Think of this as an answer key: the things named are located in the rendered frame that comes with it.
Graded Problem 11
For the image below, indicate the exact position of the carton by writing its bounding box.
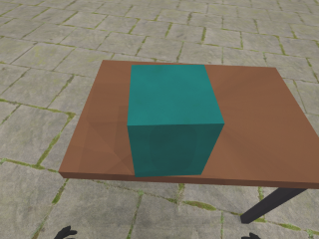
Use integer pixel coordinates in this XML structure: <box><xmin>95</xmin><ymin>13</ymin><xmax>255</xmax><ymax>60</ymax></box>
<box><xmin>127</xmin><ymin>65</ymin><xmax>224</xmax><ymax>177</ymax></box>

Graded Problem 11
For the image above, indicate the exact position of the table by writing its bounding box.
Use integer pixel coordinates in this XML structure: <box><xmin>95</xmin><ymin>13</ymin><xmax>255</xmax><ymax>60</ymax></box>
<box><xmin>58</xmin><ymin>60</ymin><xmax>319</xmax><ymax>224</ymax></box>

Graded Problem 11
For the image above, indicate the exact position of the left robot hand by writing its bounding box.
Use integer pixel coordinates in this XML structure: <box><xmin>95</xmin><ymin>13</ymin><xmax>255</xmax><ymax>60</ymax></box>
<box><xmin>54</xmin><ymin>225</ymin><xmax>78</xmax><ymax>239</ymax></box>

